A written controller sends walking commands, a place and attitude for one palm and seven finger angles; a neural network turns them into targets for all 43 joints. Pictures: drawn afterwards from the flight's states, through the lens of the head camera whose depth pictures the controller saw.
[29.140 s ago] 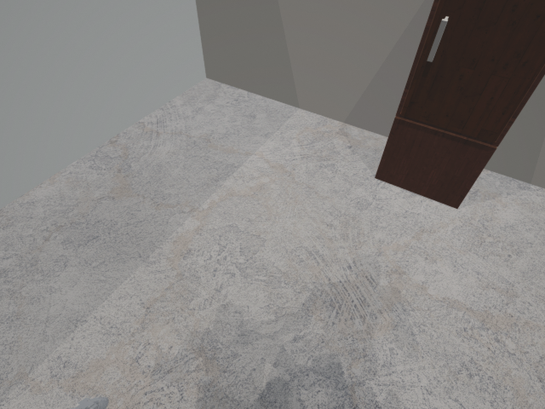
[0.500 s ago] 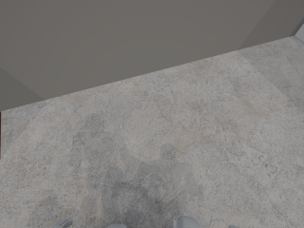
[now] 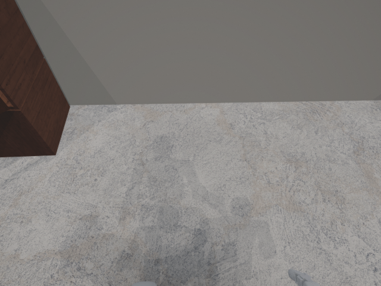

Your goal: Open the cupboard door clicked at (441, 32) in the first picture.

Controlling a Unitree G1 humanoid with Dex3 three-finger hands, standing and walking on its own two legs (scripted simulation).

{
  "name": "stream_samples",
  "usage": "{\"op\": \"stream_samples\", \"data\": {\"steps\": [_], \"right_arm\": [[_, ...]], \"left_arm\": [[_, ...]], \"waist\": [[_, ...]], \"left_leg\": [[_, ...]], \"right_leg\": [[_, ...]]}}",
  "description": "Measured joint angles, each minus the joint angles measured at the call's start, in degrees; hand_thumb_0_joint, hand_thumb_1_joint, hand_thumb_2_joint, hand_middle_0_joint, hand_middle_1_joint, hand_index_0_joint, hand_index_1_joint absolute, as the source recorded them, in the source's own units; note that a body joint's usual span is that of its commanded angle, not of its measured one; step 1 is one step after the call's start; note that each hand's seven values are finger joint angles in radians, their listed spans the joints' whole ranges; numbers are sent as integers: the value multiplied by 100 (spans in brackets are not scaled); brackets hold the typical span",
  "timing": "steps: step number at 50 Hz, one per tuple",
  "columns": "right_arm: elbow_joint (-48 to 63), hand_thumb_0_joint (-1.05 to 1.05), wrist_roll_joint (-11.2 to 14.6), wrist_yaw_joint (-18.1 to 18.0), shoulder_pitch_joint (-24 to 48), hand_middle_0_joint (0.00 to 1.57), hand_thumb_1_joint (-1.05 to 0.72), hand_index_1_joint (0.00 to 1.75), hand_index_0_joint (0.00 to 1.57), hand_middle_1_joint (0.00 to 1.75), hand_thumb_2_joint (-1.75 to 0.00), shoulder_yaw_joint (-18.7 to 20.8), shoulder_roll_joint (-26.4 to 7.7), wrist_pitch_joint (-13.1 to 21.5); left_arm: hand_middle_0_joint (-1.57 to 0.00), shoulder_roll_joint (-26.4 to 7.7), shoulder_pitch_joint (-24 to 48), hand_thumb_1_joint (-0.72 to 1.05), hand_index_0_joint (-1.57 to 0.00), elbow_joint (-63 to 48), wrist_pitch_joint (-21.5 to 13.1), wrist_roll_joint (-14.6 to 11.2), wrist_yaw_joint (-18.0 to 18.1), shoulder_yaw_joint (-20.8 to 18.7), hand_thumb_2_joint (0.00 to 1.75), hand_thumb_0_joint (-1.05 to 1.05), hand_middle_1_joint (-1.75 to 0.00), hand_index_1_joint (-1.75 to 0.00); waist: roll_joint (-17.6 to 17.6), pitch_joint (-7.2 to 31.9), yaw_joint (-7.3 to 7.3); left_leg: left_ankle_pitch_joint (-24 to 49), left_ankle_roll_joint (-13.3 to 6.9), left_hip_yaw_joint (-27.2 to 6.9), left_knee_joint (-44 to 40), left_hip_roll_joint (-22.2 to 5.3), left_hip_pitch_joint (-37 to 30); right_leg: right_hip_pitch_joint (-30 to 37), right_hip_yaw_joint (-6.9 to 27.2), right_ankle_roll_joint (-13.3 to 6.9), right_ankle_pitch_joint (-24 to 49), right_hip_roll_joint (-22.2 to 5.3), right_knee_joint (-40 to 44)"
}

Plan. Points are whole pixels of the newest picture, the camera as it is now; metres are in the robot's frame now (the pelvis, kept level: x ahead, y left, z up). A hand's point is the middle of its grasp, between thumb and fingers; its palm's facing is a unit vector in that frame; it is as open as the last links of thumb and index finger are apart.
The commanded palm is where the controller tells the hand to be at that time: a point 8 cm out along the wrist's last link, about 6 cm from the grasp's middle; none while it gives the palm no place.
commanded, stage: turn to face it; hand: left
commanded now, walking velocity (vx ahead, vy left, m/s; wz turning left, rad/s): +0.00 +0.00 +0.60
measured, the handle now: out of the picture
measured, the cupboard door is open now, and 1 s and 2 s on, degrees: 41 41 41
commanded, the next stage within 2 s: take the last steps up to it in 1.26 s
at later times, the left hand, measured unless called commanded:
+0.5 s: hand out of the picture +0.04 +0.17 -0.14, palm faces +0.29 -0.92 -0.26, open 7.4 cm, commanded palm none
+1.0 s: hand out of the picture +0.01 +0.18 -0.14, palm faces +0.56 -0.77 -0.31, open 7.4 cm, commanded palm none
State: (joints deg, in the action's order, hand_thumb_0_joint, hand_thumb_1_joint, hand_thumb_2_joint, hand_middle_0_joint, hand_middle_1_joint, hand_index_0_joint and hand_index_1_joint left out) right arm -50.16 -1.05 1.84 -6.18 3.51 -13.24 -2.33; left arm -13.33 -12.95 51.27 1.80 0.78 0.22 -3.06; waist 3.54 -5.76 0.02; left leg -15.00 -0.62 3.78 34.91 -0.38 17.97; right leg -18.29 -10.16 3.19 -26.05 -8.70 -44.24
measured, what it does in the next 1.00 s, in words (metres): steps on the spot, turning left: right foot, then left foot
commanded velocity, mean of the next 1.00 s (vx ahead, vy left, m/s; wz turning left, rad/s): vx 0.00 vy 0.00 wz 0.57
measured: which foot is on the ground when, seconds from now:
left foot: down 0.00-0.30, up 0.32-0.62, down 0.64-0.98, up 1.00-1.00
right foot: up 0.00-0.28, down 0.30-0.64, up 0.66-0.96, down 0.98-1.00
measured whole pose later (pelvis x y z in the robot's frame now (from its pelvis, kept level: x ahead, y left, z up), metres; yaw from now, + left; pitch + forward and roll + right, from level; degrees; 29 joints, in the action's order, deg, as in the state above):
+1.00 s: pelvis +0.04 -0.06 +0.00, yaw +35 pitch +1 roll +0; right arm -52.2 -1.1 0.6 -9.7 3.8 -13.2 -3.5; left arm -14.7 -8.9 49.1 0.9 1.0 0.5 -3.7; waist -1.0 -4.6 -0.3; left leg -21.3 1.6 -6.6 39.3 1.5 21.6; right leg -16.9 -2.1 1.3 -18.8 -2.3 -33.7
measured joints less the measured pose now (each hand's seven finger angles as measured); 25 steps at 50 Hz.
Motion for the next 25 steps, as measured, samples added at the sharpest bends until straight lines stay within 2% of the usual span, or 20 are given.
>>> {"op": "stream_samples", "data": {"steps": [1,3,6,11,14,15,16,18,20,21,23,25], "right_arm": [[8,1,-16,-24,2,20,-91,30,20,30,-90,-23,40,31],[21,1,-39,-94,-60,20,-91,30,20,30,-90,-62,102,69],[-33,1,-51,-168,-160,20,-91,30,20,30,-90,-98,141,81],[-151,1,-67,-162,-287,20,-91,30,20,30,-90,-85,125,17],[-193,1,-49,-148,-353,20,-90,30,20,30,-90,-31,79,-56],[-180,1,-25,-139,-401,20,-90,30,20,30,-90,-10,68,-82],[-198,1,-5,-132,-384,20,-90,30,20,30,-90,25,25,-110],[-238,1,-8,-106,-344,20,-91,30,20,30,-90,95,-84,-180],[-281,1,-15,-72,-310,20,-91,30,20,30,-90,138,-141,-238],[-291,1,-13,-56,-296,20,-91,30,20,30,-90,145,-147,-252],[-292,1,-2,-30,-262,20,-91,30,20,30,-90,134,-127,-260],[-273,1,15,-9,-222,20,-91,30,20,30,-90,111,-93,-247]], "left_arm": [[-21,-56,40,90,-21,45,77,6,15,-25,89,1,-30,-30],[-21,-131,147,90,-21,134,179,7,37,-76,89,1,-30,-30],[-21,-182,290,90,-21,121,194,0,17,-117,89,1,-30,-30],[-20,-183,431,90,-20,-48,126,-28,2,-113,89,1,-30,-30],[-20,-163,461,90,-20,-151,41,-38,-2,-92,89,1,-30,-30],[-20,-183,420,90,-20,-216,-17,-25,0,-78,89,1,-30,-30],[-20,-150,424,90,-20,-229,-73,5,22,-76,89,1,-30,-30],[-20,-42,414,90,-20,-232,-108,28,53,-17,89,1,-30,-30],[-20,49,340,90,-20,-233,-91,30,85,15,89,0,-30,-30],[-20,81,303,90,-20,-220,-85,32,94,27,89,0,-30,-30],[-21,122,240,90,-21,-185,-96,39,96,51,89,1,-30,-30],[-21,147,189,90,-21,-150,-119,49,82,77,89,1,-30,-30]], "waist": [[49,-13,18],[53,2,23],[-35,3,44],[-272,24,-2],[-405,61,-50],[-377,121,-50],[-422,101,-36],[-537,31,-82],[-540,10,-111],[-506,6,-127],[-387,-9,-141],[-258,-33,-123]], "left_leg": [[-173,-62,-42,122,32,45],[-331,-78,-185,91,62,47],[-143,8,-409,-235,82,-57],[42,97,-772,-490,66,-128],[-17,217,-996,-325,91,-22],[-94,249,-1038,-161,162,84],[-502,262,-1043,223,182,238],[-1172,254,-915,1465,213,642],[-1209,295,-668,2495,165,939],[-1169,332,-541,2734,117,1004],[-1149,402,-308,2653,28,967],[-1157,434,-129,2130,-23,793]], "right_leg": [[-213,233,42,-290,64,-544],[-570,550,94,-362,224,-1362],[-834,784,144,-66,364,-1687],[-587,886,121,40,535,-605],[-112,848,68,486,667,521],[98,860,-19,758,637,1061],[96,821,-149,944,634,1084],[141,636,-302,817,582,936],[296,490,-339,756,505,1060],[379,424,-339,775,462,1163],[515,303,-328,842,361,1351],[606,180,-318,869,256,1454]]}}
